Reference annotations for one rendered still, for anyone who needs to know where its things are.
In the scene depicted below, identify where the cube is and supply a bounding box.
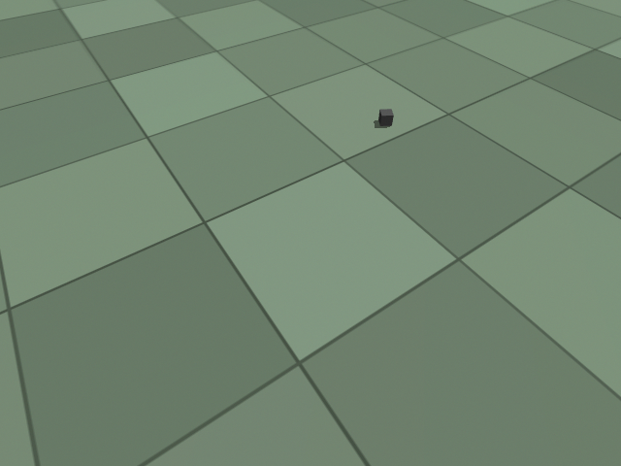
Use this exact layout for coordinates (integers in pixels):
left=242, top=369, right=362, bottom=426
left=378, top=109, right=394, bottom=126

